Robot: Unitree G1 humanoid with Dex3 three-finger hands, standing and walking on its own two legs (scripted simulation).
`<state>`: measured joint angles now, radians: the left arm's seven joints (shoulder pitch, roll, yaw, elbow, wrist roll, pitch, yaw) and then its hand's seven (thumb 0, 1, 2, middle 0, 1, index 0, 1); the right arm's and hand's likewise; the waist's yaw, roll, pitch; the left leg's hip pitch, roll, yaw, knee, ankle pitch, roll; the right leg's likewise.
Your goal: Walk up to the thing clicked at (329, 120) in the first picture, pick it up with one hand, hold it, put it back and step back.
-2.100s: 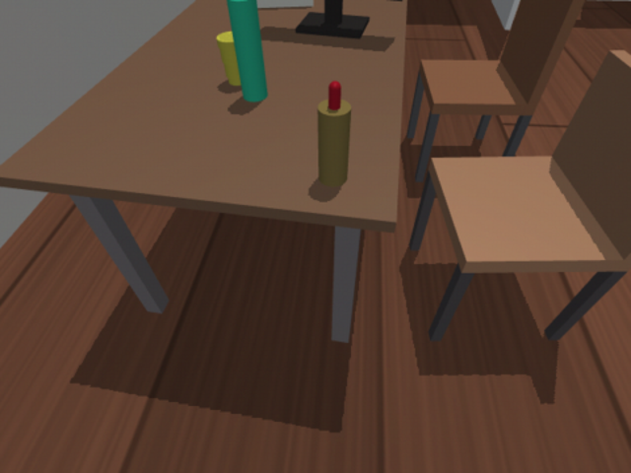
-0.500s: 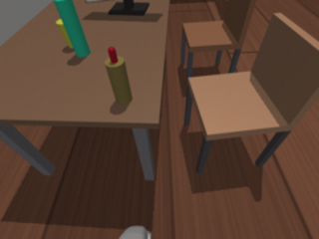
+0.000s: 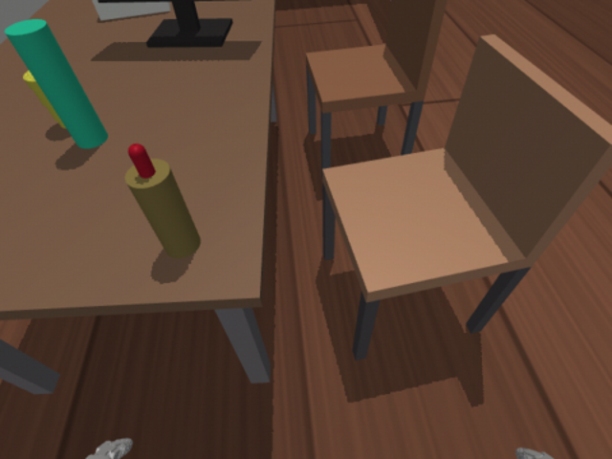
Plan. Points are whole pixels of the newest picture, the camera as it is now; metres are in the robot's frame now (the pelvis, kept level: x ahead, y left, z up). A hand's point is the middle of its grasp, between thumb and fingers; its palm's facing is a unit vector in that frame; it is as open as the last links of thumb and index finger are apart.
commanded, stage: walk up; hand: left
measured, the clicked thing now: (162, 202) +0.45 +0.25 +0.07
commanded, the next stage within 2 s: stand in 1.44 s
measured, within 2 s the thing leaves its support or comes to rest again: neither
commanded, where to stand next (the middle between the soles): +0.03 +0.02 m, yaw +1 degrees
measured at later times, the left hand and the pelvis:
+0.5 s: hand out of the picture +0.10 +0.25 -0.13, palm faces -0.05 -0.94 -0.34, open 7.4 cm; pelvis +0.00 +0.00 +0.02, yaw -1 degrees
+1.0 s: hand out of the picture +0.07 +0.28 -0.14, palm faces -0.05 -0.94 -0.34, open 7.4 cm; pelvis -0.01 +0.03 +0.02, yaw -2 degrees
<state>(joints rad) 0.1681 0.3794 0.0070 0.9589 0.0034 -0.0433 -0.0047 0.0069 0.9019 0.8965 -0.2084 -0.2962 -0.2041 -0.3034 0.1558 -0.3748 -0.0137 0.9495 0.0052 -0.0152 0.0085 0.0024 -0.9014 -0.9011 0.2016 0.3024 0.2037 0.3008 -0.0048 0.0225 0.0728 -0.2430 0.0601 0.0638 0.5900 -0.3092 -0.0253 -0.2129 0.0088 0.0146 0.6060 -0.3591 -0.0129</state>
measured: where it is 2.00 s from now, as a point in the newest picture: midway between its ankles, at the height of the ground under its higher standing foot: outside the picture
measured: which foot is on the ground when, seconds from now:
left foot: down 0.00-1.00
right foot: down 0.00-1.00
